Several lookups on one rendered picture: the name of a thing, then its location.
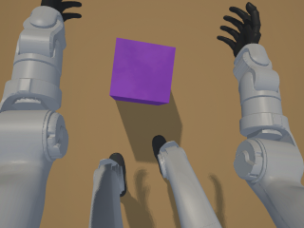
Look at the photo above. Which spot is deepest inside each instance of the robot left upper arm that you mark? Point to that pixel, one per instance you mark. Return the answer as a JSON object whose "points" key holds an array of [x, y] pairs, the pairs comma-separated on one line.
{"points": [[30, 141]]}

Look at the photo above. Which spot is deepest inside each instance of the robot right foot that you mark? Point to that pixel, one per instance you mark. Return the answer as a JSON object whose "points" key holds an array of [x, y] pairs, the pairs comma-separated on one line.
{"points": [[157, 142]]}

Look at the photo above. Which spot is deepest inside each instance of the right robot hand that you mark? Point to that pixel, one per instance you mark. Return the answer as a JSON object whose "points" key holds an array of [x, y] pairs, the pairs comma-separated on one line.
{"points": [[249, 31]]}

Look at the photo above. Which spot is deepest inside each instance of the left robot forearm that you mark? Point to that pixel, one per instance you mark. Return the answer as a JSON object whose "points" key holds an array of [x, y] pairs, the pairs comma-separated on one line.
{"points": [[37, 64]]}

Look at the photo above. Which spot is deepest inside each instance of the left robot shin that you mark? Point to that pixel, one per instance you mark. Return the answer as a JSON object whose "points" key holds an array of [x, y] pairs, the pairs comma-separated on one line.
{"points": [[102, 162]]}

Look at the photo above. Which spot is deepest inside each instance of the robot right upper arm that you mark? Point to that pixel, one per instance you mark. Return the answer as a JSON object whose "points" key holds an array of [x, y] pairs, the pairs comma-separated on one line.
{"points": [[274, 170]]}

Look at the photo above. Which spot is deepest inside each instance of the left robot hand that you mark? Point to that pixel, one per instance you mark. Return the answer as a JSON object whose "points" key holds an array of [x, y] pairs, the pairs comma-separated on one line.
{"points": [[61, 6]]}

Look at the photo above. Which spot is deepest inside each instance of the carton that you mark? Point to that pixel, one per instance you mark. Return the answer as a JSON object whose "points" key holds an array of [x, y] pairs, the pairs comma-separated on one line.
{"points": [[142, 72]]}

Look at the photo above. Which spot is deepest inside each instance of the right robot forearm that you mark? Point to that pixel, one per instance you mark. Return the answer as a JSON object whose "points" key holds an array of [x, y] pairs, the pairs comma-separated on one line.
{"points": [[260, 99]]}

